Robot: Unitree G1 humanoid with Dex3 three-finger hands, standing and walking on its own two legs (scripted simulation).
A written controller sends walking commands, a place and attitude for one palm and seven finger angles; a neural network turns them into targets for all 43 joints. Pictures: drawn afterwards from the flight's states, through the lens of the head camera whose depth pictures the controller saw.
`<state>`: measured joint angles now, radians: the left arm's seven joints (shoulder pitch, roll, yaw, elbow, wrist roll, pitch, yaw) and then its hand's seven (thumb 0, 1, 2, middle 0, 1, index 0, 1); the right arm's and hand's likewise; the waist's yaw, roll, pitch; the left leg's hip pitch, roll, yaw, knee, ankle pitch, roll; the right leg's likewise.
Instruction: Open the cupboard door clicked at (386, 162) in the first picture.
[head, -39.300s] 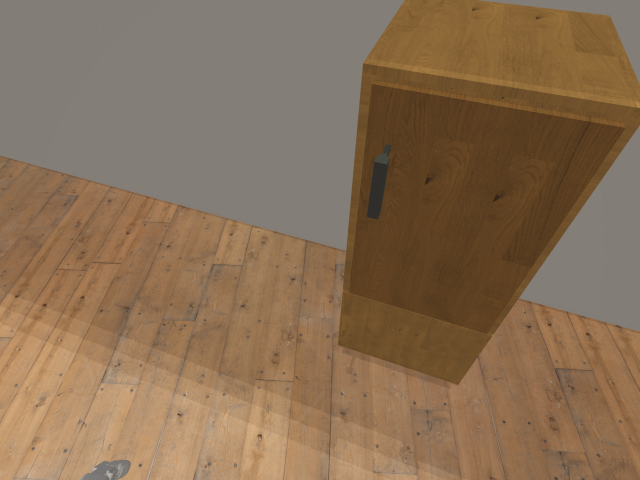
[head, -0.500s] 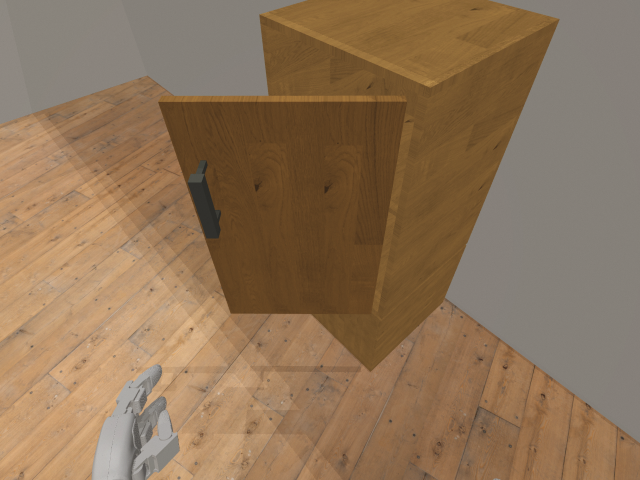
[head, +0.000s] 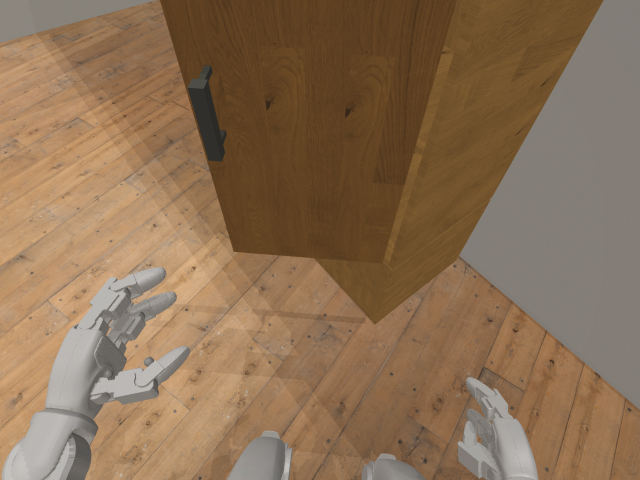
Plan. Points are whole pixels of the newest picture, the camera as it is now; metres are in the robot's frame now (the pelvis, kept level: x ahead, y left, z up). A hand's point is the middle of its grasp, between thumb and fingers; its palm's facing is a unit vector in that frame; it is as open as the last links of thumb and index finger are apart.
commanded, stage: raise the hand with hooked fingers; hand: left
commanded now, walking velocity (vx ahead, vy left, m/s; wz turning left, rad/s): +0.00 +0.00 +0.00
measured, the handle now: (211, 114) +0.59 +0.23 +0.10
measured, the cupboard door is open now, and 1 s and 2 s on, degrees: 47 47 47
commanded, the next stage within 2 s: move the hooked fingers beside the handle in 1.44 s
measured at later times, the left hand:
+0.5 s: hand (93, 316) +0.26 +0.27 +0.08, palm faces +0.03 -1.00 -0.03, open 13.0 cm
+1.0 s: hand (53, 259) +0.31 +0.32 +0.12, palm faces +0.03 -1.00 -0.03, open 14.0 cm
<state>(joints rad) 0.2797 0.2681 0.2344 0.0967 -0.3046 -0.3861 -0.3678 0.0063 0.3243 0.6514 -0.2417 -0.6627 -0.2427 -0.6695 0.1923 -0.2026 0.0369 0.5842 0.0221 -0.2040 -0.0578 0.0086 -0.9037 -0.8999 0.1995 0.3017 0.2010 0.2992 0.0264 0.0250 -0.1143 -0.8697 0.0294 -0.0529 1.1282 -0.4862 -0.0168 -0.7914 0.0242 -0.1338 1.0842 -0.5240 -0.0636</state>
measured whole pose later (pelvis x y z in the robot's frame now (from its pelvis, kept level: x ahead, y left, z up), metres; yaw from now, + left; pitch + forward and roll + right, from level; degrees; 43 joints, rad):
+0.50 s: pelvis +0.01 +0.04 +0.03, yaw -1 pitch +10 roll -3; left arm 0.18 0.32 0.33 0.20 -0.34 -0.35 -0.38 -0.01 -0.26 0.40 -0.28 -1.04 -0.29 -1.04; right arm 0.26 -0.27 0.02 0.56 0.03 -0.22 -0.07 0.01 -0.90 -0.90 0.20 0.30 0.20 0.30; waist -0.01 0.01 -0.10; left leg -0.73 0.01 0.00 0.98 -0.43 0.04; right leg -0.66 0.01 -0.08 0.92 -0.45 -0.01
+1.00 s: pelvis +0.01 +0.04 +0.04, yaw -1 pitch +9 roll -3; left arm -0.05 0.43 0.43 0.39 -0.35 -0.23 -0.48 -0.02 -0.50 0.30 -0.30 -1.19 -0.30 -1.20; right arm 0.28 -0.27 0.06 0.57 0.04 -0.18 -0.08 0.01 -0.90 -0.90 0.20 0.30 0.20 0.30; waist 0.01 0.02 -0.08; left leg -0.63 0.00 0.00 0.88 -0.40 0.04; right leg -0.55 0.00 -0.08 0.81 -0.40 0.00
